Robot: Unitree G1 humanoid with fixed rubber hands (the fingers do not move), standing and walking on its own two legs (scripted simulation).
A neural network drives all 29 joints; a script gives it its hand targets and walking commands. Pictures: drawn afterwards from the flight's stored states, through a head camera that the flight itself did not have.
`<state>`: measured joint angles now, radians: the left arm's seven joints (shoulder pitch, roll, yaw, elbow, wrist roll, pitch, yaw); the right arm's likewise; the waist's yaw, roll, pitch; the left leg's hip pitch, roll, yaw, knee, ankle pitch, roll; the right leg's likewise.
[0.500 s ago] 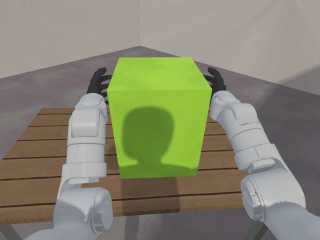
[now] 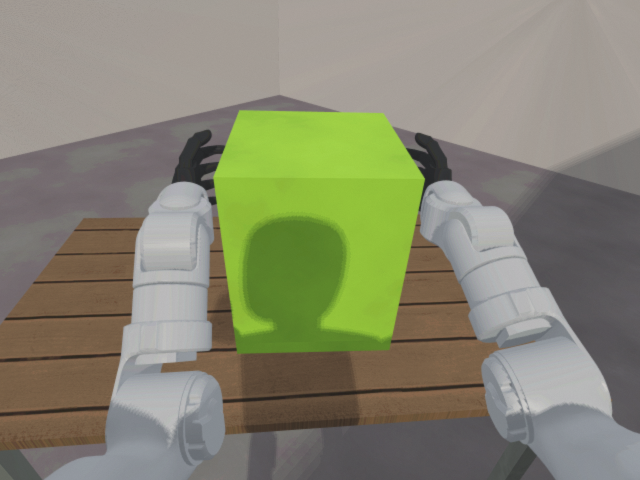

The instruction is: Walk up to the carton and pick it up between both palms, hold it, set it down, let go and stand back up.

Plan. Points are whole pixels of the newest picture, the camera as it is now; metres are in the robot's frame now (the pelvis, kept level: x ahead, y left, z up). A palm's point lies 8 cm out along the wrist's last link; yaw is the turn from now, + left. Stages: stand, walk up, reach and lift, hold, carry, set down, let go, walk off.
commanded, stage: hold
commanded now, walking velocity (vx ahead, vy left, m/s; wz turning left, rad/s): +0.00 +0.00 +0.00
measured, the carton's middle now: (313, 228) +0.39 +0.01 +0.19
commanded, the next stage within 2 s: set down in 1.68 s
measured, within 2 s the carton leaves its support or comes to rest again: neither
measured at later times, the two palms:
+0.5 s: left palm (193, 188) +0.35 +0.16 +0.27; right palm (438, 193) +0.36 -0.14 +0.26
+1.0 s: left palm (195, 192) +0.36 +0.15 +0.26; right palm (437, 197) +0.36 -0.14 +0.26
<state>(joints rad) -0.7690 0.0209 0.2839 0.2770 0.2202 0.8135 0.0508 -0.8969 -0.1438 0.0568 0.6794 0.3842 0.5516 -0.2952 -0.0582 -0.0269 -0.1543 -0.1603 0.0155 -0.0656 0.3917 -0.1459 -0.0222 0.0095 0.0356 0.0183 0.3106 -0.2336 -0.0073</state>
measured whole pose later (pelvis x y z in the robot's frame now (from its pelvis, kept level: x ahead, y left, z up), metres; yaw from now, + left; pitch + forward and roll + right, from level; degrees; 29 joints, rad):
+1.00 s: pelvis +0.00 +0.00 +0.00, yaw -1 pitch -5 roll -1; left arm -0.78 0.02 0.28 0.30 0.23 0.81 0.05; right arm -0.89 -0.14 0.05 0.70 0.37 0.54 -0.28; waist -0.06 -0.03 -0.15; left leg -0.16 0.01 -0.06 0.39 -0.15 -0.02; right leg 0.01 0.03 0.03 0.31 -0.23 0.00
